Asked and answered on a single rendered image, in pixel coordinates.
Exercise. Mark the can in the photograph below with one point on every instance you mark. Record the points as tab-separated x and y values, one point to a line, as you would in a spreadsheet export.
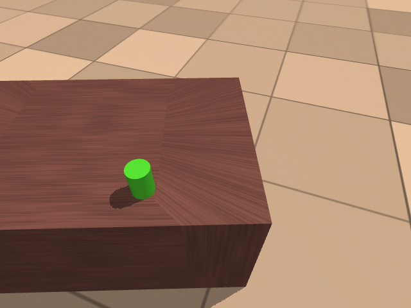
140	179

